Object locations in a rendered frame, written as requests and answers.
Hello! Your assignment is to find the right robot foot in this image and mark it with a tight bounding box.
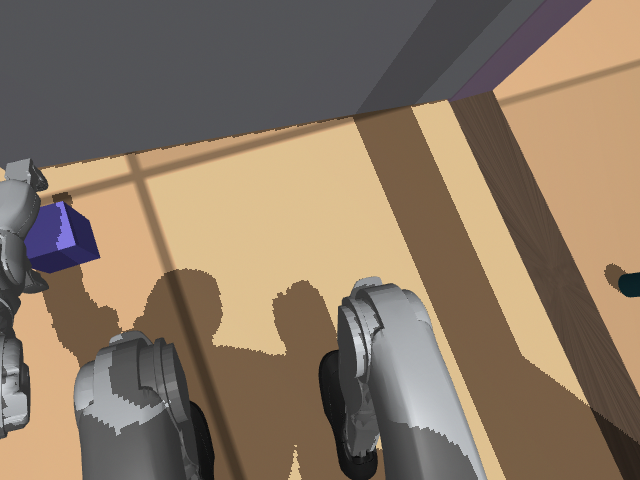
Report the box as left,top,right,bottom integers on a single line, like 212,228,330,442
319,350,378,480

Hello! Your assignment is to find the left robot hand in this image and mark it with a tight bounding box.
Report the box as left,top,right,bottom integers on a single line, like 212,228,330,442
0,158,49,294

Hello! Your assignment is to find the left robot foot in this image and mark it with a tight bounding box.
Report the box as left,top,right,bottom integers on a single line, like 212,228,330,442
190,401,215,480

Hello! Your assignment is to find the left robot arm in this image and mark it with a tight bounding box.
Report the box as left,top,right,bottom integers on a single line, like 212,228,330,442
0,229,31,439

